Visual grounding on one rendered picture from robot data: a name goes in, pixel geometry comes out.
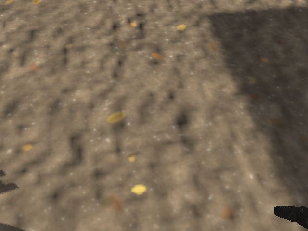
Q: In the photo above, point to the robot right hand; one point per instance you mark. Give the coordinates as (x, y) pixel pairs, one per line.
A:
(294, 214)

